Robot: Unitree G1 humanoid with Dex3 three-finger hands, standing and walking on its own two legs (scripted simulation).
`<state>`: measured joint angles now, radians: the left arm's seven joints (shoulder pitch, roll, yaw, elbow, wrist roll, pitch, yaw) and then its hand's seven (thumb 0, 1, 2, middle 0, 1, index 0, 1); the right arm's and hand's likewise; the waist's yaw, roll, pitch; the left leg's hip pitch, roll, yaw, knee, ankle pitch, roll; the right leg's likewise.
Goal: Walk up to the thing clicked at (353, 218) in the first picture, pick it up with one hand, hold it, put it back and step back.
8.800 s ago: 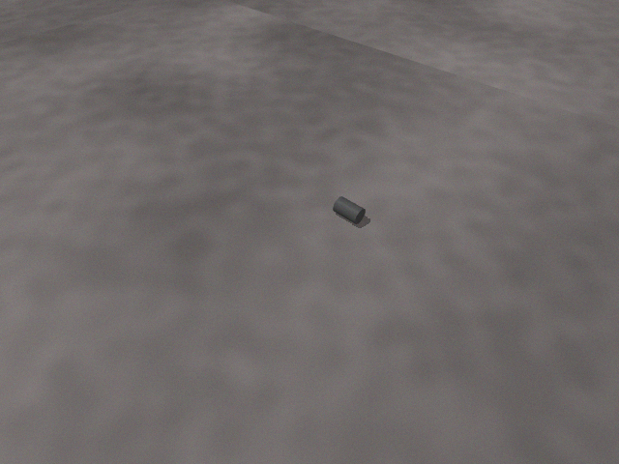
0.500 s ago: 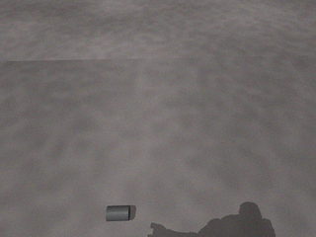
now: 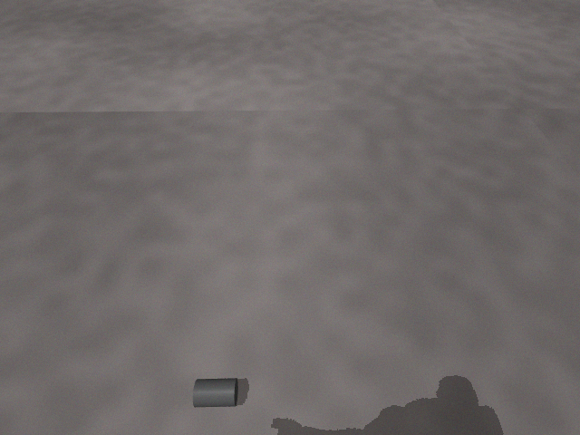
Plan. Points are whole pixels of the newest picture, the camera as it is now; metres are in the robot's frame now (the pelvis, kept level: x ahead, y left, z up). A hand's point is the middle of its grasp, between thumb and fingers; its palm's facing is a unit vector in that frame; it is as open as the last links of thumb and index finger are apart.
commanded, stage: walk up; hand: left
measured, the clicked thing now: (216, 392) +0.39 +0.26 -0.74
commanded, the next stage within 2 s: stand in 0.94 s
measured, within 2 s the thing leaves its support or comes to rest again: neither
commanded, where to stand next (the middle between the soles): +0.01 +0.01 m, yaw +2 degrees
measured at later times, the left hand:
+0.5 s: hand out of the picture +0.05 +0.27 -0.16, palm faces +0.00 -0.94 -0.33, open 7.4 cm
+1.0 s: hand out of the picture +0.06 +0.27 -0.16, palm faces +0.00 -0.94 -0.34, open 7.4 cm
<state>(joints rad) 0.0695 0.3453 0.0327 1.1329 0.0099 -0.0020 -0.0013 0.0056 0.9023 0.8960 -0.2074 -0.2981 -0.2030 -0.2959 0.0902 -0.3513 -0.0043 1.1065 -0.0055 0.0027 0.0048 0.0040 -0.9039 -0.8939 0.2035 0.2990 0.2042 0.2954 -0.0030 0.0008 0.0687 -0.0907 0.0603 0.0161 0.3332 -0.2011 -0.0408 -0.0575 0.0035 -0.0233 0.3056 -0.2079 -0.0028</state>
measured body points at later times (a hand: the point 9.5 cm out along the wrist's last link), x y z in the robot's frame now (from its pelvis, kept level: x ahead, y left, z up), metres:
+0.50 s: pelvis -0.02 +0.02 +0.00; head +0.00 +0.02 +0.45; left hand +0.05 +0.32 -0.14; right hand +0.06 -0.28 -0.13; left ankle -0.01 +0.14 -0.75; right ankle -0.02 -0.12 -0.75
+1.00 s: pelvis -0.01 +0.02 +0.00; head +0.00 +0.02 +0.45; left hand +0.06 +0.32 -0.13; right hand +0.07 -0.28 -0.13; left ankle -0.01 +0.14 -0.75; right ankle -0.02 -0.12 -0.75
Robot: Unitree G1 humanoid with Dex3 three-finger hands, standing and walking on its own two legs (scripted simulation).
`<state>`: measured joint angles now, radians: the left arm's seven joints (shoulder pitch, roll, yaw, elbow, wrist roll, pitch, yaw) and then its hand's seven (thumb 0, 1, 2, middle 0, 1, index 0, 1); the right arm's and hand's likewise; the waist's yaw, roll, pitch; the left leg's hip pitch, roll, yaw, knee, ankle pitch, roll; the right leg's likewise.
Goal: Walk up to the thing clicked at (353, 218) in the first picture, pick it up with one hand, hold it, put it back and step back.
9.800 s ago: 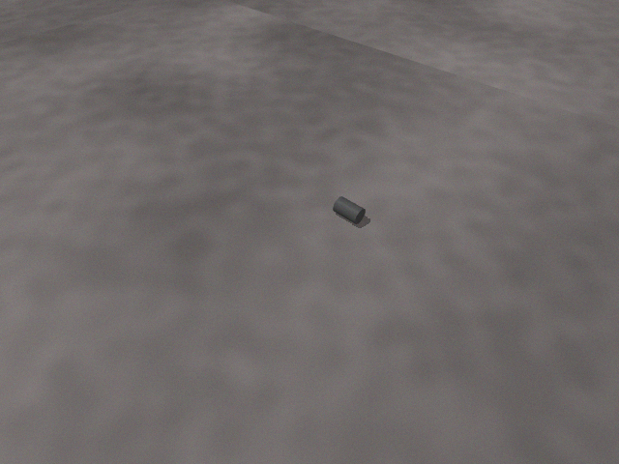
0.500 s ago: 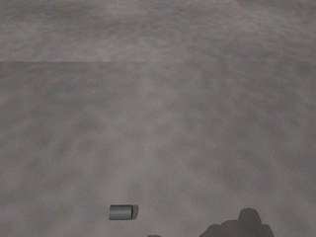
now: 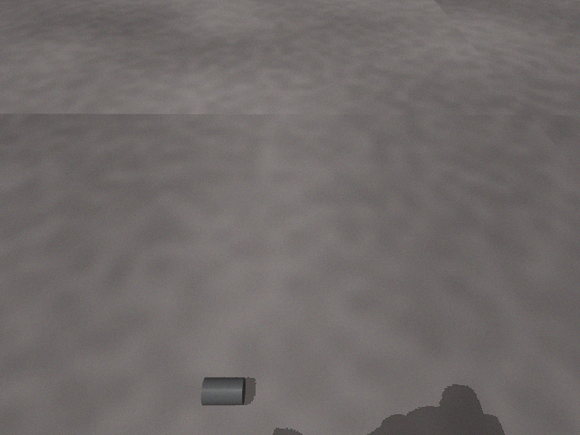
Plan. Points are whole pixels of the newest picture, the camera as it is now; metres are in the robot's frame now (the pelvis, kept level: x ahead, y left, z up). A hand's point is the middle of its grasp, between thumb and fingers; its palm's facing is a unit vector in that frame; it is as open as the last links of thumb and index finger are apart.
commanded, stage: stand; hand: left
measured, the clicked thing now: (224, 391) +0.40 +0.24 -0.74
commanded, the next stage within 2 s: none
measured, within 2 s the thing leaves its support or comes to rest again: neither
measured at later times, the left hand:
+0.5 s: hand out of the picture +0.07 +0.25 -0.16, palm faces -0.04 -0.94 -0.35, open 7.4 cm
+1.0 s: hand out of the picture +0.07 +0.26 -0.16, palm faces -0.04 -0.94 -0.34, open 7.4 cm
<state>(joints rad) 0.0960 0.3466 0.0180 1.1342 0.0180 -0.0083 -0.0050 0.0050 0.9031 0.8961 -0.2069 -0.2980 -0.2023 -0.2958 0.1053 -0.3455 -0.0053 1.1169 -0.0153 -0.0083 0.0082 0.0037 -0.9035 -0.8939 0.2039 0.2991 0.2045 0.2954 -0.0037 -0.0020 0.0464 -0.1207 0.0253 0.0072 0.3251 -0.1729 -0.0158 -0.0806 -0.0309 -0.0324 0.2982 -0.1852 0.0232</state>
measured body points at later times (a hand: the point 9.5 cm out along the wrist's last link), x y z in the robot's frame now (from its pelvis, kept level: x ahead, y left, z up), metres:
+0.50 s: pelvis +0.01 +0.00 +0.00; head +0.02 +0.00 +0.45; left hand +0.08 +0.30 -0.13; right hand +0.08 -0.30 -0.13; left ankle +0.00 +0.13 -0.75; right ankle -0.01 -0.13 -0.75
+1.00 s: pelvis +0.00 +0.00 +0.00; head +0.02 +0.01 +0.45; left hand +0.07 +0.30 -0.14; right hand +0.07 -0.30 -0.13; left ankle +0.00 +0.13 -0.75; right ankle -0.01 -0.13 -0.75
